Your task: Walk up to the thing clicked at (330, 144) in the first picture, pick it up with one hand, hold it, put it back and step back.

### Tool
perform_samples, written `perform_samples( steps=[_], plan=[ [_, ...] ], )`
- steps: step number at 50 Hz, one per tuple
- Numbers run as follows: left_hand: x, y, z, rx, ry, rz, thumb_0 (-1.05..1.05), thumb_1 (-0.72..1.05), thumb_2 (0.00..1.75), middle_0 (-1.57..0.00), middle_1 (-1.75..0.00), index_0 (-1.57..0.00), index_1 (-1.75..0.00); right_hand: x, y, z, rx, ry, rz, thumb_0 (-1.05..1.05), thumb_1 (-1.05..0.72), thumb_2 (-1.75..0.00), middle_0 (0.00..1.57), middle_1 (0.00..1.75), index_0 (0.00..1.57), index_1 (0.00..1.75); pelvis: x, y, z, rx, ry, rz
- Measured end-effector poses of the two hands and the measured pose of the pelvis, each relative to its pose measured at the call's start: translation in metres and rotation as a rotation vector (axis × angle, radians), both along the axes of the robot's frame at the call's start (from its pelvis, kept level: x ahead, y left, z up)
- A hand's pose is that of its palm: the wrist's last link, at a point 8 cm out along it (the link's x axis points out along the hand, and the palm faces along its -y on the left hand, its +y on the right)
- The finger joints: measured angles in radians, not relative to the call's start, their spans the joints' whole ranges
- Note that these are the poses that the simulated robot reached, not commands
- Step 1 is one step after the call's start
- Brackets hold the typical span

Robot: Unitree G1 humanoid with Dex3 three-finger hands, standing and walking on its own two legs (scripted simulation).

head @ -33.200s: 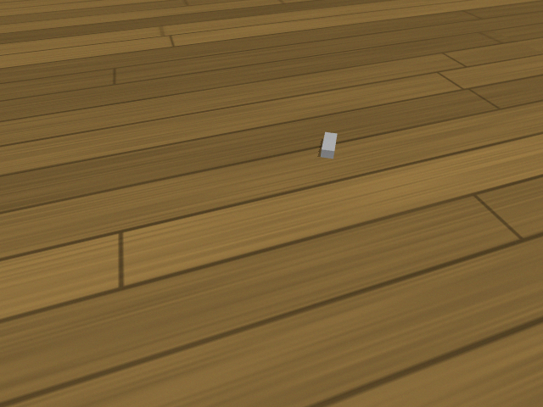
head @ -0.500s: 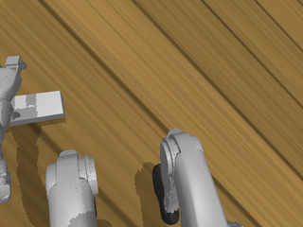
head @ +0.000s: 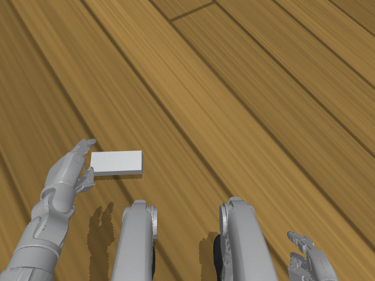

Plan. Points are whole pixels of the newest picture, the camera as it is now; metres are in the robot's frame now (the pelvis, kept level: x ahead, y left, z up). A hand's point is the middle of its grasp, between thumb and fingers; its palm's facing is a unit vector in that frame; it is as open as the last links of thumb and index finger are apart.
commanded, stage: home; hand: left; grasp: from above
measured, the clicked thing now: (117, 163) +0.49 +0.25 -0.46
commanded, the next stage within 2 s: none
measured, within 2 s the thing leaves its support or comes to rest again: neither
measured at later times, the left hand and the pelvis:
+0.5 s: hand (64, 216) +0.25 +0.18 +0.10, palm faces +0.09 -0.96 -0.25, open 7.4 cm; pelvis +0.04 -0.01 +0.18, yaw +3 degrees
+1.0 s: hand (17, 242) +0.22 +0.18 +0.18, palm faces +0.12 -0.98 -0.19, open 7.4 cm; pelvis +0.07 -0.01 +0.23, yaw +3 degrees
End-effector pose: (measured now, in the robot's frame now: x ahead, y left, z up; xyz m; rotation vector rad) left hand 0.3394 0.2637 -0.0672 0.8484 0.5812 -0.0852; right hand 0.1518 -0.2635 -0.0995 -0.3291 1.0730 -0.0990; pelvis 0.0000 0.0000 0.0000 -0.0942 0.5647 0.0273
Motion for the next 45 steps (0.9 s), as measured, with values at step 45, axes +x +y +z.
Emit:
perform_samples(
  steps=[45],
  plan=[
    [-0.136, -0.033, 0.278, -0.555, 0.106, 0.536, 0.01, 0.90, 0.90, -0.20, -0.30, -0.20, -0.30, 0.087, 0.026, 0.279, -0.008, -0.553, -0.057, 0.01, -0.90, -0.90, 0.21, 0.30, 0.20, 0.30, 0.076, -0.005, 0.230, 0.055, -0.395, 0.040]
  ],
)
